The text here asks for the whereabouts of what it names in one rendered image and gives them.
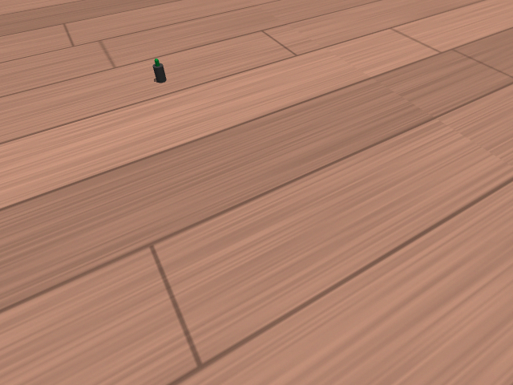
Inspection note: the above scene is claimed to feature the bottle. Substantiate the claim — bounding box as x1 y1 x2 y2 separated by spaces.
153 59 166 83

